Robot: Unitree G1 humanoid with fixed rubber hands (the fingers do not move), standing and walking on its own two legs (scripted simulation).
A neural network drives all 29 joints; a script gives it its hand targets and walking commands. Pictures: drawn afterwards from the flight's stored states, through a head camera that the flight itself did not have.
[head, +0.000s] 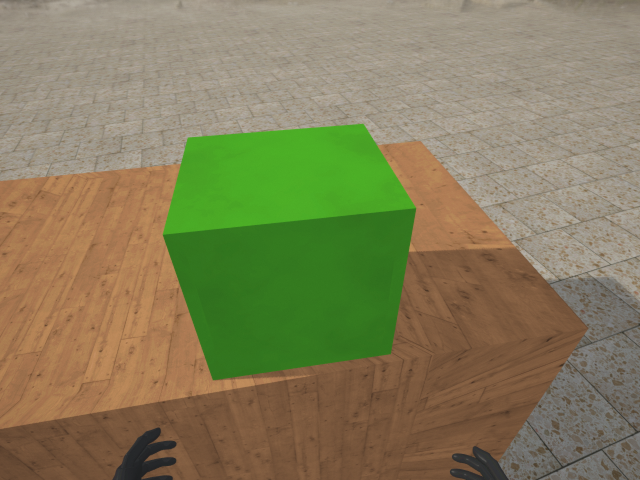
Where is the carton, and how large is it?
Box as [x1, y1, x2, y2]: [163, 124, 415, 379]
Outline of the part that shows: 363,124 188,137 163,231 163,236 213,379 390,353 415,207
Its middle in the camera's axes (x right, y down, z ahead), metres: -0.05 +0.02 +0.63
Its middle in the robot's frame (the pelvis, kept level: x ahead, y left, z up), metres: +0.48 +0.03 +0.07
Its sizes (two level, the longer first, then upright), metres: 0.293 0.257 0.297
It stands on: a pedestal, 0.70 m high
